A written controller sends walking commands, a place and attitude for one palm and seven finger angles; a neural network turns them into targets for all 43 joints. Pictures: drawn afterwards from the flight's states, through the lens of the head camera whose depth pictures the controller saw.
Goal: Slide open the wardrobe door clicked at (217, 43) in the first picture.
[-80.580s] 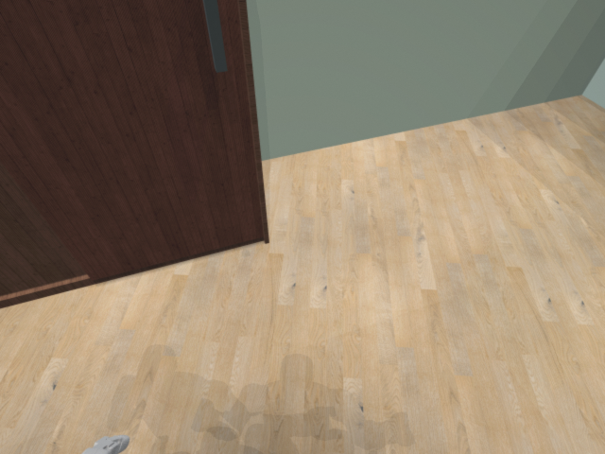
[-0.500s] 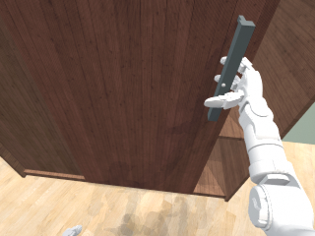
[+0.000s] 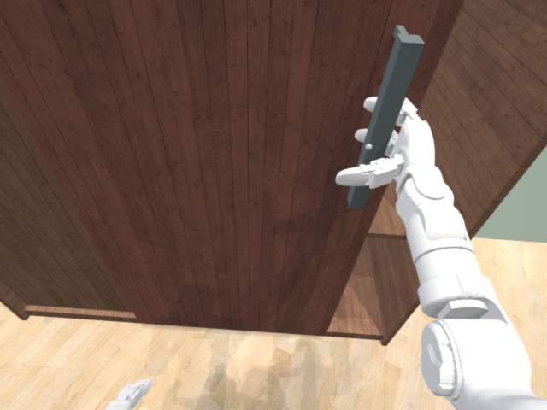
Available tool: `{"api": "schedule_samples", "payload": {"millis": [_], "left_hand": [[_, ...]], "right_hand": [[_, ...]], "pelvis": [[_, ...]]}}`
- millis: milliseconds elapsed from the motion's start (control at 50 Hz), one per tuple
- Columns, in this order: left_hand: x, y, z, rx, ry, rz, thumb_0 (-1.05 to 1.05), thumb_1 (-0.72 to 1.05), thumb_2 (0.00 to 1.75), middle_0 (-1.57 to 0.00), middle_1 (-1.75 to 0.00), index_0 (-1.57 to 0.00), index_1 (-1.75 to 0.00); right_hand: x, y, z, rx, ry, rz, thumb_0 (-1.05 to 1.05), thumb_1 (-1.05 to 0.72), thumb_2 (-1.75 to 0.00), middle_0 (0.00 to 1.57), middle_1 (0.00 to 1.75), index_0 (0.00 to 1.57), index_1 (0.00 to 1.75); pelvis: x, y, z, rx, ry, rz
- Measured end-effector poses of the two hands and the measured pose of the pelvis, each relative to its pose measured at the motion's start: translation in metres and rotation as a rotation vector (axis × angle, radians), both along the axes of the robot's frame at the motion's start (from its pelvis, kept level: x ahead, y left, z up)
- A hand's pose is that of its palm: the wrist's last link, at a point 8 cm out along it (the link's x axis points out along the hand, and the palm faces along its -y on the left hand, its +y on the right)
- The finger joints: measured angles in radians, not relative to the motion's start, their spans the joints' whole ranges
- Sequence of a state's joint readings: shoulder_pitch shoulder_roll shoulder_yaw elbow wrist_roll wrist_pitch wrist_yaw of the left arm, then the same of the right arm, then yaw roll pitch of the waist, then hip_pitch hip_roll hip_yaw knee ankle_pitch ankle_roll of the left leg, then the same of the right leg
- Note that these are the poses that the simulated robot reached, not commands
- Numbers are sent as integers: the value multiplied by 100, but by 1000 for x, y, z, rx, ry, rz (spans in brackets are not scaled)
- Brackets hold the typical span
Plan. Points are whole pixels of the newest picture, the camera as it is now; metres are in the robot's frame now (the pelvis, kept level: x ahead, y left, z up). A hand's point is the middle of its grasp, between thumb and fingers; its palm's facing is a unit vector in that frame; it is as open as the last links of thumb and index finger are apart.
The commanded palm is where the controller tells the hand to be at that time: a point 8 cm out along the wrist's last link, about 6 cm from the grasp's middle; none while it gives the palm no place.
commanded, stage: slide the fingers in behind the handle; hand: right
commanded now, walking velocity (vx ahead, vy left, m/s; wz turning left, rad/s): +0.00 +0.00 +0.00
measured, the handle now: (374, 129) +0.50 -0.11 +0.19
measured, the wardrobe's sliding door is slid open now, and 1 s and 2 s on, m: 0.22 0.22 0.22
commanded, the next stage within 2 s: grip the handle and tug to test in 0.12 s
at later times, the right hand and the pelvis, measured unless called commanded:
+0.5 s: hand (366, 144) +0.45 -0.09 +0.19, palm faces -0.03 +1.00 +0.00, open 12.1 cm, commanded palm +0.43 -0.14 +0.19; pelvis +0.00 +0.00 +0.00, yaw +0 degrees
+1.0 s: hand (364, 143) +0.46 -0.09 +0.19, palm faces +0.00 +1.00 +0.00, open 5.9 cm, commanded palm +0.43 -0.13 +0.19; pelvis +0.01 +0.00 +0.00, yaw +0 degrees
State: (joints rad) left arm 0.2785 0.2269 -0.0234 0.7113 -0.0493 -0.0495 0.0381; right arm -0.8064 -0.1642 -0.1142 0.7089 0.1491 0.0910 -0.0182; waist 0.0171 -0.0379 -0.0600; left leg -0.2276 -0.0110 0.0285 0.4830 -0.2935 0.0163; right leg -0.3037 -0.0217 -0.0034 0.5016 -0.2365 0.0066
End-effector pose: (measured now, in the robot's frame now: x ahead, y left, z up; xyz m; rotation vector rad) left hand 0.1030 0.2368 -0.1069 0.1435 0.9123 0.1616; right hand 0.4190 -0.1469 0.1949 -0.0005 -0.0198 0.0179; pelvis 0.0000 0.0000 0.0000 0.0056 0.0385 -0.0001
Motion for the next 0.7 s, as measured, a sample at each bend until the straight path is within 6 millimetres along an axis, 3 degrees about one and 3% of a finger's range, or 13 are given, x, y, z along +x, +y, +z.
{"api": "schedule_samples", "payload": {"millis": [360, 700], "left_hand": [[-8, 3, -1, 18, 25, 10, 1, 91, 90, -20, -30, -20, -29], [-33, 5, -7, 14, 77, 44, 1, 91, 90, -20, -30, -20, -29]], "right_hand": [[8, 1, -1, 6, 17, 10, -1, 44, -33, 30, 120, 30, 121], [16, 2, -5, 0, 10, 7, 0, -22, -61, 38, 130, 38, 130]], "pelvis": [[-2, -1, -1, 1, 8, -3], [-2, -2, -1, 2, 23, 4]]}}
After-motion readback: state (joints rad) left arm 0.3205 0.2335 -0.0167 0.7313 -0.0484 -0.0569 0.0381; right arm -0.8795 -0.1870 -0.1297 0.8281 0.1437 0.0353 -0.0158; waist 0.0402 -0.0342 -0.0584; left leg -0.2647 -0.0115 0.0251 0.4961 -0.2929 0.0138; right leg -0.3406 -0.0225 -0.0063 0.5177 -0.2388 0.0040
